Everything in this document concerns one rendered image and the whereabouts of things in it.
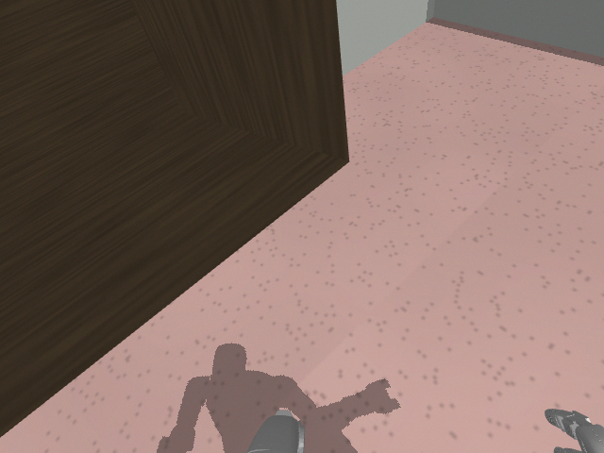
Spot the right robot hand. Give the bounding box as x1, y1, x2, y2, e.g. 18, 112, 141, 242
545, 409, 604, 453

